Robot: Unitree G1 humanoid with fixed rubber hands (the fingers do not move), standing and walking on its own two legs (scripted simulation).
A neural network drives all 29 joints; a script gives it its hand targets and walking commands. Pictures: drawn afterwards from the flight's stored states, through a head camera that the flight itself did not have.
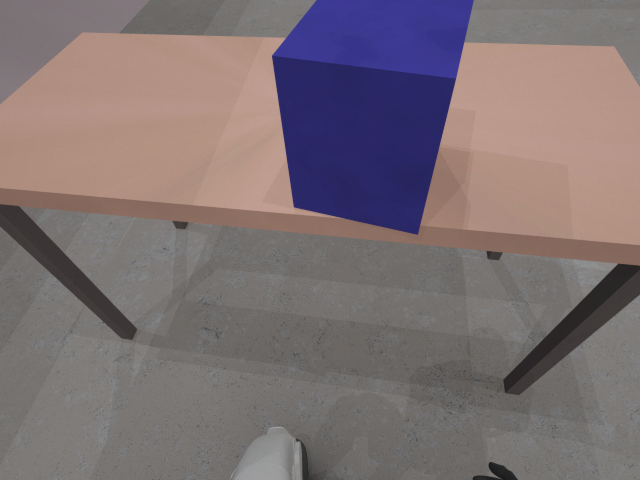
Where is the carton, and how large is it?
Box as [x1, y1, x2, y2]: [272, 0, 473, 234]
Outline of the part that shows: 316,0 272,55 294,207 417,234 452,93 473,0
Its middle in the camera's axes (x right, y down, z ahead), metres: +0.08 -0.18 +0.57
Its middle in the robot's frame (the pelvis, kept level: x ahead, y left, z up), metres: +0.58 -0.01 +0.13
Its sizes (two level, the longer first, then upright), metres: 0.210 0.200 0.250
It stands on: a table, 0.77 m high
